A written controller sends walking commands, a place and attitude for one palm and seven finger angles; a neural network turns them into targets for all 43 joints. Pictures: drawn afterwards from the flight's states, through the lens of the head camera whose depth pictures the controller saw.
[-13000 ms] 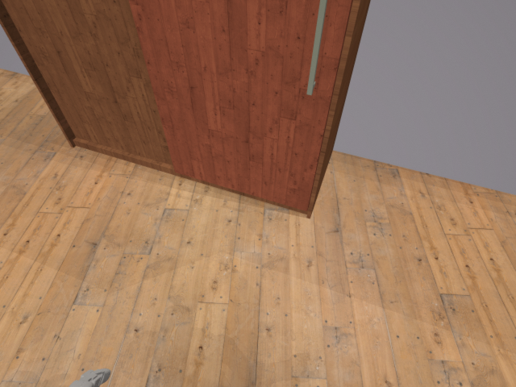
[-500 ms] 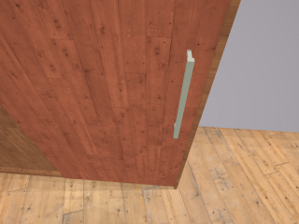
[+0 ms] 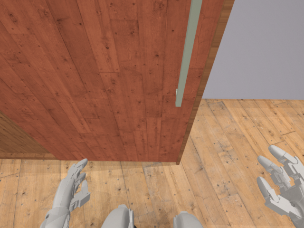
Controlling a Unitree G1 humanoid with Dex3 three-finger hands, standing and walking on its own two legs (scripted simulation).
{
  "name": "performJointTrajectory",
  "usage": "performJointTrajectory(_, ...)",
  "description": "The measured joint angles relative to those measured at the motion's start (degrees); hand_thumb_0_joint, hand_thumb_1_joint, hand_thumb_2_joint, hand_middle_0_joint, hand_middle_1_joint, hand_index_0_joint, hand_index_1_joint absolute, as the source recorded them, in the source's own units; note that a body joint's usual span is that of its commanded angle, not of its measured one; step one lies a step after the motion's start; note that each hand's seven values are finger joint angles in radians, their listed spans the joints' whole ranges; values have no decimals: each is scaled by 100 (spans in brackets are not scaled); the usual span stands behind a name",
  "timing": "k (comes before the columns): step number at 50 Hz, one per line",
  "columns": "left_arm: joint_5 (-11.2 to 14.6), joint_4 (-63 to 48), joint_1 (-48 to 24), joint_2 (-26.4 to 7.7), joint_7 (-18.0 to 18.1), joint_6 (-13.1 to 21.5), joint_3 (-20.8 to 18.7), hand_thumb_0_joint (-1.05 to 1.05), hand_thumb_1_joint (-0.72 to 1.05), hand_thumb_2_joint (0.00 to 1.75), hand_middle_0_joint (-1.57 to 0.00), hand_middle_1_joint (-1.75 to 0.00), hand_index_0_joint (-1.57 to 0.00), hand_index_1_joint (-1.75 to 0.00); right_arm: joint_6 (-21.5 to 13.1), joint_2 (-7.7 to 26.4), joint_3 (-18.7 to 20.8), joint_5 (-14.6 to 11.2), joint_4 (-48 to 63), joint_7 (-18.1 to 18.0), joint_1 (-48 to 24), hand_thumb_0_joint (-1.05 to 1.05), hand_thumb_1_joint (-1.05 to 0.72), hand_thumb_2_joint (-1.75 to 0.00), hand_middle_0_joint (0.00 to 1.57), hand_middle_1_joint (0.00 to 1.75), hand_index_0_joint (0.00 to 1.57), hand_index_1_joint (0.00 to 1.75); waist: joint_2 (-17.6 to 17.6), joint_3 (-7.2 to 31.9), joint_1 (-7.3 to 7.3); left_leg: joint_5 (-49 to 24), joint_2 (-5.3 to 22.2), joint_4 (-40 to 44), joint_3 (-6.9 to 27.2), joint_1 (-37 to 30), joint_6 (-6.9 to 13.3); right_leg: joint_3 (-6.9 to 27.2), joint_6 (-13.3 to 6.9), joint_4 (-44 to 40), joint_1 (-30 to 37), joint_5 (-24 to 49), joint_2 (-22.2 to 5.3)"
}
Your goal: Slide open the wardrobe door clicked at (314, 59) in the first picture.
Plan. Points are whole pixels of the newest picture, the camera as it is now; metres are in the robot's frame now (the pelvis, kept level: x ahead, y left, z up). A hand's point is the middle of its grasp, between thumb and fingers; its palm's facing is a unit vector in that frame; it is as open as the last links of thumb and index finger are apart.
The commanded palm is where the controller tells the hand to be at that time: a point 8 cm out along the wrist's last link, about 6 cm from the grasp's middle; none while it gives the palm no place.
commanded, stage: raise the hand with hooked fingers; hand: right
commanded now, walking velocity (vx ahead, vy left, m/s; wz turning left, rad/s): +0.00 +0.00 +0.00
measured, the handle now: (184, 58) +0.49 -0.07 +0.17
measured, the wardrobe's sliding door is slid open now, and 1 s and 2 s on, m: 0.00 0.00 0.00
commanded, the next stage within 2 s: move the hooked fingers beside the handle in 1.64 s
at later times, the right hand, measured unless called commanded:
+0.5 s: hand (294, 163) +0.24 -0.27 +0.12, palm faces +0.04 +1.00 -0.06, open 11.8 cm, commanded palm +0.20 -0.32 +0.13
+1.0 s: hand out of the picture +0.28 -0.29 +0.19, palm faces +0.09 +0.99 -0.06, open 13.9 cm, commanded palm +0.25 -0.33 +0.20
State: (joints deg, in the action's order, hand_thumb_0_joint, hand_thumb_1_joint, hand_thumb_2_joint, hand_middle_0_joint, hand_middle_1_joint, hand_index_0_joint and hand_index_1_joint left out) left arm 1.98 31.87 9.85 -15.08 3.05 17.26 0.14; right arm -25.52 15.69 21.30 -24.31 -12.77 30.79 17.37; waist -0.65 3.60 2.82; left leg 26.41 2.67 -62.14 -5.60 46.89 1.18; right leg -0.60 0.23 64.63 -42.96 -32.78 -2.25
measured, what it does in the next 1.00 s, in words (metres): rises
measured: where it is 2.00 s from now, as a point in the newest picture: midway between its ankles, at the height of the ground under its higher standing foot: outside the picture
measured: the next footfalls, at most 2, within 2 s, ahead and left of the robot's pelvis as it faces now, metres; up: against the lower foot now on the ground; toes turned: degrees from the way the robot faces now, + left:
none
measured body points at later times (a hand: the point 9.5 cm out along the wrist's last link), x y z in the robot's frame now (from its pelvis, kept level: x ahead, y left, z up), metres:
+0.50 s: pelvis +0.01 -0.02 +0.04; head +0.05 -0.02 +0.49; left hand +0.19 +0.23 -0.03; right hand +0.23 -0.32 +0.13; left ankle +0.04 +0.11 -0.66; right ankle -0.01 -0.12 -0.66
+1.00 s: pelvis +0.02 -0.01 +0.07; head +0.03 -0.01 +0.52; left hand +0.20 +0.21 +0.00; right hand +0.27 -0.34 +0.20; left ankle +0.04 +0.11 -0.66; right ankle -0.01 -0.12 -0.66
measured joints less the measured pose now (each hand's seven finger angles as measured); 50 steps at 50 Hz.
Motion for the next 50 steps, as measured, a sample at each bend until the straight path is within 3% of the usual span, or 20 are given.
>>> performJointTrajectory(5, -17, 89, 134, 152, 35, -57, 37, 1, 90, 90, -20, -30, -20, -30, 483, 93, -97, 264, 944, -450, 223, 1, -45, -71, 24, 59, 23, 59, 75, 22, -60, -131, -25, 392, -136, -291, -13, 127, 1, -264, 173, 101, -10)
performJointTrajectory(15, 26, 99, 433, 91, 90, -103, 173, 1, 90, 90, -20, -30, -20, -30, 933, 433, 113, 122, 786, -536, 39, 1, -21, -61, 25, 74, 25, 74, 208, 94, -204, -434, -27, 1079, -94, -761, -82, 65, -64, -919, 627, 383, 30)
performJointTrajectory(30, 75, 151, 528, -17, 202, 22, 216, 1, 90, 90, -20, -30, -20, -30, 1396, 483, 37, 298, 914, -768, -365, 0, 14, -46, 28, 96, 27, 97, 210, 30, -171, -680, 2, 1799, -30, -1636, -165, -17, -132, -1668, 1517, 635, 107)
performJointTrajectory(42, 104, 256, 444, 28, 282, -2, 356, 1, 90, 90, -20, -30, -20, -30, 1970, 657, 244, 322, 579, -646, -1089, -1, 40, -34, 30, 113, 29, 114, 301, -61, -85, -878, -6, 2354, -34, -2262, -176, -25, -132, -2259, 2151, 862, 133)
performJointTrajectory(50, 133, 327, 447, 1, 334, -66, 367, 1, 90, 90, -20, -30, -20, -30, 2276, 769, 383, 361, 417, -593, -1534, -1, 48, -31, 30, 118, 29, 119, 321, -117, -65, -993, -16, 2656, -33, -2583, -161, -33, -111, -2622, 2499, 1015, 143)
